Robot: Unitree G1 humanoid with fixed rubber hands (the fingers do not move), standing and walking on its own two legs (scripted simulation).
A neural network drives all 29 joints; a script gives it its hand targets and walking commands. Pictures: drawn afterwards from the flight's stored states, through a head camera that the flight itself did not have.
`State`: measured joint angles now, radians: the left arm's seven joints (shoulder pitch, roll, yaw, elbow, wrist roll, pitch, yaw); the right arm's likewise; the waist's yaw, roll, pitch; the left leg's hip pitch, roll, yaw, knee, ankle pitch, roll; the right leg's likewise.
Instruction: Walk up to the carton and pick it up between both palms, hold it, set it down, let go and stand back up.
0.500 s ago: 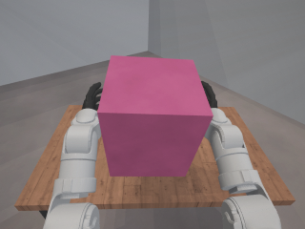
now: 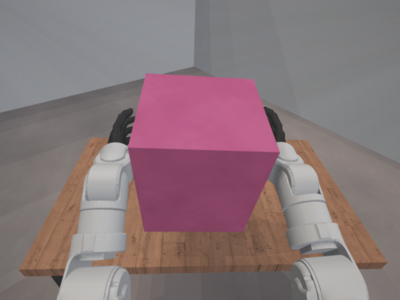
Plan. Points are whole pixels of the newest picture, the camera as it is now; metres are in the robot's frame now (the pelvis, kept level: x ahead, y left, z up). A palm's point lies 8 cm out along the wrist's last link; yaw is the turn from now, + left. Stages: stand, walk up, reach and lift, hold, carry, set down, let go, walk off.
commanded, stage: hold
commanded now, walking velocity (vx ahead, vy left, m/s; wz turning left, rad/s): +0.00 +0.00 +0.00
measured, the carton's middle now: (197, 157) +0.37 +0.02 +0.16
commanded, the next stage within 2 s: none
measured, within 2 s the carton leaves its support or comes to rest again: neither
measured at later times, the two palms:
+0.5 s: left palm (119, 147) +0.36 +0.16 +0.19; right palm (273, 145) +0.37 -0.14 +0.20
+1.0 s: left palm (118, 147) +0.36 +0.17 +0.19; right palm (273, 144) +0.37 -0.14 +0.20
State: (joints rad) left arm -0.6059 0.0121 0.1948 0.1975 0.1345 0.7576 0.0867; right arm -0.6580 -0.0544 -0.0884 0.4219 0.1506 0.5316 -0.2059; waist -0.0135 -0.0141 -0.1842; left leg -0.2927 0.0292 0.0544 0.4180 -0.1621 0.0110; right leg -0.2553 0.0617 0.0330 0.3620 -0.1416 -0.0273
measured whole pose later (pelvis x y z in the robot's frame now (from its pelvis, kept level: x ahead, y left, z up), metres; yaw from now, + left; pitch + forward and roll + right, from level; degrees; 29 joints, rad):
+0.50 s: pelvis +0.00 +0.00 +0.00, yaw +0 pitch +2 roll -1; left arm -0.61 0.01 0.19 0.19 0.13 0.76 0.09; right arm -0.66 -0.05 -0.09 0.41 0.15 0.53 -0.21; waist -0.01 -0.02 -0.18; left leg -0.29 0.03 0.05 0.42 -0.16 0.01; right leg -0.26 0.06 0.03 0.36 -0.14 -0.03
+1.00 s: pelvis +0.00 +0.00 +0.00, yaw +0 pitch +2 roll -1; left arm -0.61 0.01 0.19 0.19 0.14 0.76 0.09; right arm -0.66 -0.05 -0.09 0.41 0.15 0.53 -0.21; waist -0.01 -0.03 -0.18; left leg -0.29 0.03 0.05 0.42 -0.16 0.01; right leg -0.26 0.06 0.03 0.36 -0.14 -0.03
